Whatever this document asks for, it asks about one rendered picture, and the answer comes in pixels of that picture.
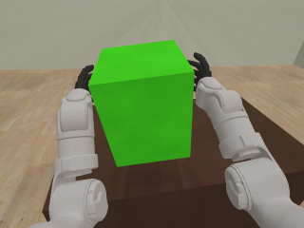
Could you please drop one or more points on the left robot upper arm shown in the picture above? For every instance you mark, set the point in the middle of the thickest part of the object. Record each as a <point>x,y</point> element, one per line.
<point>76,204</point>

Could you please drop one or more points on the right robot forearm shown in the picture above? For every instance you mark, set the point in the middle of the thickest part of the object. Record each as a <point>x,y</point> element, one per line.
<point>237,138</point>

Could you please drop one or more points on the left robot hand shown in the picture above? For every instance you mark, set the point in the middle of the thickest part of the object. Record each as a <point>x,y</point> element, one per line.
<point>83,79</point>

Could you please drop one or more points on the right robot upper arm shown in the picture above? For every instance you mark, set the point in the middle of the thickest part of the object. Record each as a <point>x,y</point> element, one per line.
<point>259,187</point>

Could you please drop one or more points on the carton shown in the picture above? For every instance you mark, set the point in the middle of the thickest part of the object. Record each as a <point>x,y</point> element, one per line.
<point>144,98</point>

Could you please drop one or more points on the left robot forearm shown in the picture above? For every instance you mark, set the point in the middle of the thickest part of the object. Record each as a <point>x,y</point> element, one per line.
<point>75,139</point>

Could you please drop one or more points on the right robot hand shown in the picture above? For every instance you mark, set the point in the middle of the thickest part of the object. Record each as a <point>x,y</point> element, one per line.
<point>203,69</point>

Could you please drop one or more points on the pedestal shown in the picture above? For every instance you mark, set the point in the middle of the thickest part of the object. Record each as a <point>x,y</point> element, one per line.
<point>187,192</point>

